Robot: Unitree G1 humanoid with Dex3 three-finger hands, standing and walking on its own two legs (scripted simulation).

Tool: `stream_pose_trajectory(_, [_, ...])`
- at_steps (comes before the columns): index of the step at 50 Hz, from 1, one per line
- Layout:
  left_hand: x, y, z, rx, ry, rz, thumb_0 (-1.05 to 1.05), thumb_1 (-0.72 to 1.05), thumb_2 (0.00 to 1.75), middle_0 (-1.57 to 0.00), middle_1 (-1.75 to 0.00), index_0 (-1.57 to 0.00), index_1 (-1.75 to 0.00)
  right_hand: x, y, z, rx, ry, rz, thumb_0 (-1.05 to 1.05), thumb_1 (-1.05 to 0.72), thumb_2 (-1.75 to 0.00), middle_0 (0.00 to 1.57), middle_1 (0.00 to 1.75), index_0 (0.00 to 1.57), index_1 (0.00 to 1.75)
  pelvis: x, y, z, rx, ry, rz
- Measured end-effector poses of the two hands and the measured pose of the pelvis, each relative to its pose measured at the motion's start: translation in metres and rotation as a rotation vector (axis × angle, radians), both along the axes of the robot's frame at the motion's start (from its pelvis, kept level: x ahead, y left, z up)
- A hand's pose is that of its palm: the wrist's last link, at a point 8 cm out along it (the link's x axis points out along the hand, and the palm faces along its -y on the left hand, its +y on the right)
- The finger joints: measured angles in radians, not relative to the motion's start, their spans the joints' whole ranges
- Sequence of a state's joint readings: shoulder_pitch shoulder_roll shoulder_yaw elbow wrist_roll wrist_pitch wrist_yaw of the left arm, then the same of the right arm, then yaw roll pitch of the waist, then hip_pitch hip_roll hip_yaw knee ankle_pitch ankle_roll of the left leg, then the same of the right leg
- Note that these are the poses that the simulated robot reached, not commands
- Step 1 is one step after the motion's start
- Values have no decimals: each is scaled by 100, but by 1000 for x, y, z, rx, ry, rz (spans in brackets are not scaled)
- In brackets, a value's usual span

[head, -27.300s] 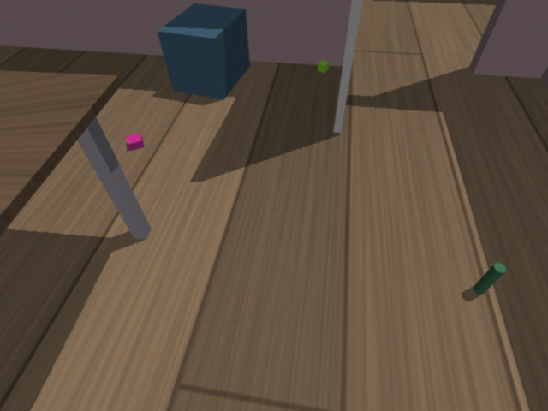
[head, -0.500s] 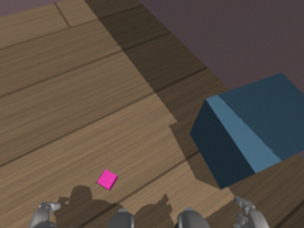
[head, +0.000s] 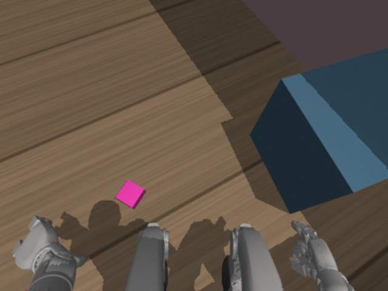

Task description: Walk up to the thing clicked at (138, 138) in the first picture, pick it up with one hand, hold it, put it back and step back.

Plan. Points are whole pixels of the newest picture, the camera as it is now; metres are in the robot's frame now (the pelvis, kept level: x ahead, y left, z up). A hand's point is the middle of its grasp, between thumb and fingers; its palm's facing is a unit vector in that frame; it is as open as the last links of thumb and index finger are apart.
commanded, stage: rise first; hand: left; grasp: from above
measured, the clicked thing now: (131, 194) +0.42 +0.27 -0.56
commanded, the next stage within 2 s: approach in 1.72 s
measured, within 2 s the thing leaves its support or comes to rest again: neither
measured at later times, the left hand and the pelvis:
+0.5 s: hand (87, 214) +0.30 +0.34 -0.33, palm faces -0.09 -0.37 -0.92, open 13.3 cm; pelvis -0.05 +0.01 -0.17, yaw -4 degrees
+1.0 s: hand (97, 202) +0.35 +0.34 -0.38, palm faces -0.11 -0.41 -0.91, open 13.9 cm; pelvis -0.05 +0.01 -0.23, yaw -4 degrees
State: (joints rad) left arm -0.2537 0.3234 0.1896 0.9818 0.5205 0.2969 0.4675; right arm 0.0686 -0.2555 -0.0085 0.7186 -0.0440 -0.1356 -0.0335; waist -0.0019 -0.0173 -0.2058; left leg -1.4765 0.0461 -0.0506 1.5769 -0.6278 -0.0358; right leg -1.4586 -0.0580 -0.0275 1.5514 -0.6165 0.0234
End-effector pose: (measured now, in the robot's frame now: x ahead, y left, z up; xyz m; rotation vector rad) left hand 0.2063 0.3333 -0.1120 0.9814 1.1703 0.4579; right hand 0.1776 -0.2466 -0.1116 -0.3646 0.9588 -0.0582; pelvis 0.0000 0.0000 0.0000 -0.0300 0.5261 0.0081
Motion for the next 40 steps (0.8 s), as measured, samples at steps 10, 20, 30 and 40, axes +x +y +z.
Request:
stream_pose_trajectory(10, [68,-8,-81,192,-65,23,0,-45,98,-22,-86,-18,-90,-66,-17,-100,-4,135,11,0,-89,-89,21,30,20,30,-33,-4,-88,-20,72,-24])
stream_pose_trajectory(20, [90,-3,-133,225,-59,35,0,-41,95,-28,-80,-23,-85,-143,-10,-171,88,286,-47,1,-90,-90,20,30,20,30,-52,4,-151,-31,80,-45])
stream_pose_trajectory(30, [108,6,-173,149,-69,77,0,-43,98,-23,-84,-19,-89,-177,1,-203,128,344,-54,0,-90,-90,20,30,20,30,-54,12,-188,-44,77,-43])
stream_pose_trajectory(40, [131,2,-190,122,-48,102,0,-51,104,-15,-94,-12,-97,-178,-12,-210,114,348,-32,0,-90,-90,20,30,20,30,-51,11,-205,-45,86,-42])
